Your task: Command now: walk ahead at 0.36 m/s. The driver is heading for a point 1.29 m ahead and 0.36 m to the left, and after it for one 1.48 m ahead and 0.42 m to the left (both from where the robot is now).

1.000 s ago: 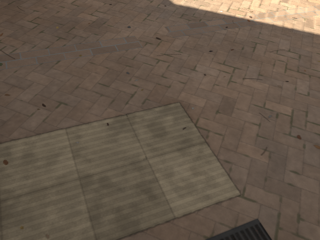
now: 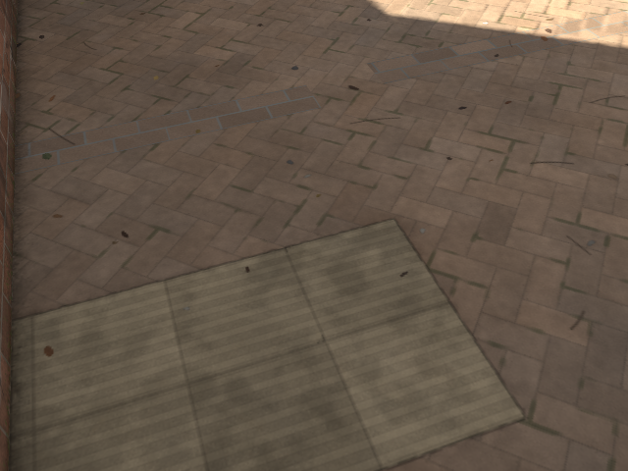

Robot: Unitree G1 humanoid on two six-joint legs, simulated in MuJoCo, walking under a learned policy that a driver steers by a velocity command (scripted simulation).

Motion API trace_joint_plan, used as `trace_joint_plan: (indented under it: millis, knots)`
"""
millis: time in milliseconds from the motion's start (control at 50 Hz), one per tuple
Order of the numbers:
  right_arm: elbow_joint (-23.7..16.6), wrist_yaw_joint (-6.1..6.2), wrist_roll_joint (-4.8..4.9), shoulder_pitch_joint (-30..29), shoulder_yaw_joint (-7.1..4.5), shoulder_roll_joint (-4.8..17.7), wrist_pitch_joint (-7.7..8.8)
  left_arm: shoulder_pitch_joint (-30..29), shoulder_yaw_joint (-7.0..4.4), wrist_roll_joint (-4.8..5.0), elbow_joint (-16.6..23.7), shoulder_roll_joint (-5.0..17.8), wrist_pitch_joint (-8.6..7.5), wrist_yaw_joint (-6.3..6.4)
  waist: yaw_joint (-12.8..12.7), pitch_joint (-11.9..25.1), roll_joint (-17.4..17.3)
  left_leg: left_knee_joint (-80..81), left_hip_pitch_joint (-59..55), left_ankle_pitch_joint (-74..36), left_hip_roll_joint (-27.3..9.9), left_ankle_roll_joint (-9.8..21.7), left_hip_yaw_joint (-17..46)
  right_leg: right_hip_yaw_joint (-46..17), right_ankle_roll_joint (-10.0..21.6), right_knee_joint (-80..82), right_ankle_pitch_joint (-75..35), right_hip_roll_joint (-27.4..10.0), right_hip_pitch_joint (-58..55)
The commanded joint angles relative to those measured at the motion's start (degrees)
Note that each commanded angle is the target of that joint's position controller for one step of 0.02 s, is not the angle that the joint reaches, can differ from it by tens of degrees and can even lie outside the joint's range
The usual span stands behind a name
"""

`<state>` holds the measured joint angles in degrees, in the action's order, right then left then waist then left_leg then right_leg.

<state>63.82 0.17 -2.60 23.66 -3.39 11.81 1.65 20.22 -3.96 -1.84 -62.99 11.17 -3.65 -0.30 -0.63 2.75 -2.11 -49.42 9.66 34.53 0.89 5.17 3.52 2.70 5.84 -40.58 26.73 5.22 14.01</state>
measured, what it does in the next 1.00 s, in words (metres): goes down: left foot 0.19 m lower, then right foot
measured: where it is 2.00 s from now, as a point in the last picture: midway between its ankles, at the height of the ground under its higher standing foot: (289, 331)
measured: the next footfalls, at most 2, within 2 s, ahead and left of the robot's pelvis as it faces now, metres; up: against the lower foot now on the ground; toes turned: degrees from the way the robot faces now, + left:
left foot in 0.48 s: +0.41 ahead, +0.10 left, -0.19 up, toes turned +2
right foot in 0.90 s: +0.67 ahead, -0.07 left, -0.19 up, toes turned -2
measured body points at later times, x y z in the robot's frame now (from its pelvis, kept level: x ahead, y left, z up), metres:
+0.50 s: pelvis +0.27 +0.02 -0.14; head +0.30 +0.04 +0.30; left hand +0.12 +0.23 -0.29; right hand +0.47 -0.19 -0.26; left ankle +0.38 +0.10 -0.89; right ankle -0.01 -0.07 -0.64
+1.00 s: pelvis +0.57 +0.00 -0.17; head +0.60 -0.02 +0.28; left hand +0.70 +0.24 -0.29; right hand +0.55 -0.23 -0.33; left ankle +0.44 +0.11 -0.81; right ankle +0.63 -0.07 -0.90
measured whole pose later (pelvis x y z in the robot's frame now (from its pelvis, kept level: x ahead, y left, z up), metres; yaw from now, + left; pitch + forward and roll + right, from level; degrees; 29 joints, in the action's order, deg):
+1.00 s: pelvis +0.57 +0.00 -0.17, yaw +2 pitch +0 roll +1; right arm 60.0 -0.6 -0.9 21.8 -1.8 11.0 3.2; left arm 6.5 -2.1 -1.4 -55.1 11.3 -5.4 -0.1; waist 2.1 -2.6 -1.9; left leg -65.4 17.6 22.9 1.5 6.2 -0.2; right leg 5.8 4.5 -31.2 11.5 1.3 19.9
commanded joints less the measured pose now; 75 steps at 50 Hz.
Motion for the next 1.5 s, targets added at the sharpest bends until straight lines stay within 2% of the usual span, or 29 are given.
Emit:
trace_joint_plan:
  millis: [20, 100, 160, 320, 380, 440, 460, 480, 500, 520, 540, 580, 620, 660, 740, 820, 880, 900, 920, 940, 980, 1040, 1300, 1400, 1420, 1440, 1460, 1480, 1500]
  knots:
    - [-7.1, -0.58, -1.49, -11.4, -1.7, 5.4, 1.71, 15.4, -1.7, 0.15, -3.5, 9.5, -0.69, 0.23, -5.8, -11.8, 5.9, -20.0, 43.4, -0.3, 0.1, 0.9, 1.8, -39.7, 11.5, 20.6, -1.8, -21.7, -20.3]
    - [-5.8, -1.24, -0.37, -7.0, -1.19, 3.2, -0.18, 9.3, 0.25, -2.16, -1.5, 4.5, -1.06, 0.95, 0.1, -10.4, 5.7, -18.1, 29.8, -18.1, -3.2, -1.8, 1.1, -23.0, 8.3, 19.1, -23.7, -17.1, -3.7]
    - [-8.0, -3.01, 0.52, -12.0, -1.09, 3.9, 0.34, 7.3, 1.77, -0.85, -2.0, 2.8, -2.74, 1.61, 1.6, -10.6, 4.0, -1.5, 27.1, -40.9, -2.7, -1.9, 1.2, -12.7, 5.0, 15.4, -20.1, -10.9, 1.0]
    - [-12.8, -4.09, -0.51, -27.1, 0.47, 3.8, 1.71, 13.4, 3.74, -0.78, -2.7, 3.4, -2.41, 2.3, -5.7, -14.0, 5.7, 12.9, 26.9, -59.5, -2.4, -2.3, -3.2, -16.1, 6.7, 1.8, -14.6, -10.4, 0.4]
    - [-15.1, -3.82, 1.12, -33.3, 1.22, 3.0, 3.03, 16.1, 3.6, -1.55, -4.0, 4.4, -2.27, 2.97, -10.0, -16.6, 3.6, 23.3, 26.2, -54.4, -2.5, -3.7, -5.0, -16.3, 6.5, -3.0, -20.7, -9.2, -5.0]
    - [-10.6, -2.89, 1.82, -21.8, 0.91, 4.8, 3.97, 15.8, 3.26, -2.15, -5.1, 5.4, -1.22, 2.73, -6.5, -13.1, 2.4, 34.6, 14.9, -51.4, -2.3, -2.4, -6.3, -14.7, 6.7, -17.6, -39.8, -8.1, -10.6]
    - [-5.7, -2.76, 1.21, -10.0, 0.08, 6.2, 3.87, 15.6, 3.0, -1.7, -5.8, 4.4, -0.49, 2.94, -0.6, -9.3, 2.7, 40.2, -2.4, -55.6, -5.6, -0.4, -1.5, -15.7, 6.6, -32.2, -36.7, -8.2, -1.4]
    - [-2.4, -2.43, 1.39, 2.1, -1.51, 10.1, 3.21, 11.1, 2.78, -1.45, -5.3, 4.6, -0.76, 2.13, 6.3, -2.7, -2.1, 36.5, -18.3, -66.3, -7.6, 0.5, -3.0, -8.1, 4.4, -48.6, -15.5, -2.1, 6.9]
    - [-0.7, -2.7, -0.13, 9.0, -1.83, 12.9, 3.47, 14.5, 2.17, 1.69, -3.8, 2.3, -1.27, 2.13, 4.7, 6.3, -10.0, 13.0, -40.7, -95.3, -16.6, 2.5, 2.2, -5.8, 1.7, -68.9, 24.8, 3.1, 26.7]
    - [-1.7, -2.77, 0.27, 9.2, -1.41, 11.0, 3.44, 15.0, 1.93, 4.25, -2.2, 5.8, -1.6, 3.27, 5.7, 14.3, -11.0, 6.8, -51.9, -90.0, -22.4, 7.3, 10.4, -6.4, 1.8, -71.7, 21.0, 0.3, 39.6]
    - [-3.0, -1.71, 1.15, 6.7, -2.12, 12.1, 2.81, 8.8, 2.2, 3.7, 0.5, 7.1, -1.79, 3.22, 8.3, 17.1, -13.0, 14.1, -51.8, -59.3, -25.3, 13.9, 17.2, -4.0, 1.6, -73.1, 15.8, -2.5, 49.1]
    - [-4.3, 0.24, 0.45, 1.4, -0.61, 5.2, 2.63, -2.1, 1.78, -0.46, 2.7, 6.4, -1.59, 1.55, 6.8, 6.2, -1.7, 28.8, -25.4, -26.0, -21.2, 12.3, 17.5, -4.7, 0.4, -61.0, -0.3, -6.1, 43.3]
    - [-4.3, 0.62, 1.24, -4.5, 1.18, 2.0, 4.38, -3.5, 2.38, -1.48, 3.7, 1.5, -0.07, -0.3, -1.2, -7.1, 3.3, 34.6, 3.6, -37.3, -16.0, 8.6, 9.3, -5.3, -3.6, -32.6, -11.1, -9.8, 28.2]
    - [-4.2, 0.41, 1.15, -4.9, 1.0, 3.7, 5.42, -5.0, 3.26, -1.94, 4.9, -2.1, 0.45, -0.9, -1.8, -7.2, -1.7, 36.5, 11.4, -50.0, -12.0, 8.6, 4.0, -1.9, -5.3, -18.5, -17.6, -8.4, 17.1]
    - [-5.3, -0.26, 3.28, -4.5, 1.28, 5.2, 5.5, -7.8, 3.46, 0.34, 6.7, 0.7, -0.51, -0.52, -2.1, -3.6, -3.1, 35.1, 8.1, -55.4, -11.1, 5.8, 1.2, -0.7, -3.3, -1.8, -29.5, -6.9, 7.5]
    - [-3.5, -0.03, 2.66, 1.5, 1.65, 5.1, 3.96, -18.0, 2.59, 0.11, 10.5, 3.7, -0.38, -0.7, 1.0, -9.4, -0.4, 35.8, -1.4, -47.6, -13.4, 5.8, 3.9, -0.2, -1.5, 4.5, -23.0, -6.9, 12.0]
    - [-3.4, 0.1, 1.26, 2.5, 1.29, 6.2, 2.77, -3.7, 0.96, -0.05, 5.9, 6.0, -2.11, -0.34, -4.8, -4.2, 3.1, 17.7, -2.4, -54.5, -9.1, 4.1, 1.4, 0.2, 0.0, 12.1, -18.4, -4.1, -4.6]
    - [-5.3, -0.23, 1.69, 3.5, 1.84, 4.4, 3.14, 5.8, -0.29, -0.65, 4.6, 10.6, -2.9, 0.36, -7.6, 3.7, 8.7, 1.6, 5.5, -42.8, -5.5, 2.9, -1.5, -12.8, 2.7, 14.3, -16.1, -15.1, -18.1]
    - [-5.2, -0.59, 3.39, 11.1, 2.33, -0.2, 2.85, 9.6, -1.64, -0.56, 4.3, 15.7, -2.19, 0.53, -5.3, 12.3, 20.1, -21.0, 23.1, -3.8, 4.0, 1.1, -7.0, -37.8, 11.6, 20.4, -13.3, -30.8, -32.7]
    - [-5.1, -0.32, 1.56, 5.4, 0.61, 7.0, 2.09, 5.7, -1.0, 1.19, 5.2, 11.7, -1.17, 0.39, -5.4, 9.4, 7.7, -25.9, 29.1, -4.2, 1.0, 2.0, -1.1, -39.1, 10.0, 22.8, -2.0, -28.5, -28.7]
    - [-7.4, -0.86, 1.77, -2.1, 0.49, 4.0, 2.1, -4.7, 0.19, 0.65, 7.7, 7.2, -1.52, 0.43, -2.2, -3.0, 4.1, -22.4, 29.3, -14.3, -3.7, 1.7, -0.2, -25.2, 6.2, 27.4, -6.4, -24.7, -14.3]
    - [-7.0, -1.42, 0.41, -0.9, -0.01, 2.1, 0.31, -4.2, 1.13, 1.0, 6.9, 3.6, -2.95, 1.06, 1.4, -4.9, 5.7, -18.7, 22.6, -17.9, -5.1, 0.1, -0.9, -12.8, 3.2, 29.3, -22.0, -20.5, -6.0]
    - [-17.1, -3.3, 0.69, -22.9, 0.66, 0.7, -0.67, 5.4, 0.41, 0.85, 4.9, 6.7, -3.49, 1.99, -1.2, -9.1, 6.3, 9.9, 25.3, -31.5, -3.9, 0.0, -10.2, 6.7, 2.1, 29.5, -40.1, -20.0, -14.2]
    - [-15.3, -2.64, 0.53, -12.9, -0.95, 4.0, -0.06, 4.8, -0.47, 0.23, 5.0, 9.7, -1.8, 2.74, 4.1, -2.6, 8.5, 14.7, 12.1, -20.2, 3.3, 6.2, -14.0, 11.2, 0.9, 8.4, -70.1, -21.2, -20.6]
    - [-13.0, -2.36, 0.28, -5.6, -1.83, 5.3, 0.4, 4.2, -0.67, 0.42, 5.6, 10.3, -1.13, 2.42, 7.4, 1.5, 6.8, 19.7, 2.2, -21.8, 5.0, 7.7, -13.2, 12.4, -0.3, -3.7, -64.9, -20.3, -16.9]
    - [-11.7, -1.62, -0.39, 0.9, -3.47, 10.2, 0.7, 3.9, -0.39, 0.69, 7.4, 9.2, -0.92, 2.05, 10.3, 6.4, 1.2, 23.0, -10.7, -16.1, -3.7, 10.5, -0.2, 12.5, -2.1, -20.8, -46.1, -18.4, -4.5]
    - [-13.5, -1.36, 0.49, -2.1, -4.88, 15.8, 0.12, 4.3, 0.14, 1.77, 12.0, 4.3, -1.47, 0.85, 5.9, 10.0, -14.0, 31.1, -25.3, -14.7, -19.9, 19.5, 34.3, 8.4, -5.6, -43.1, 2.4, -4.2, 21.0]
    - [-13.6, -1.21, 1.49, -1.5, -4.68, 15.6, -0.72, -2.5, -0.5, 1.2, 14.0, 8.9, -2.36, 0.42, 7.6, 8.8, -3.0, 35.1, -23.9, -17.5, -20.2, 19.2, 36.0, -3.6, -4.6, -44.6, -0.2, -5.9, 27.6]
    - [-13.4, -0.67, 1.58, -4.3, -3.98, 13.3, -0.75, -5.4, -0.21, 1.8, 15.1, 7.8, -3.13, 0.08, 5.8, 2.0, -0.7, 35.0, -18.1, -22.3, -19.4, 17.7, 27.9, -4.0, -4.0, -42.1, -5.4, -8.6, 29.8]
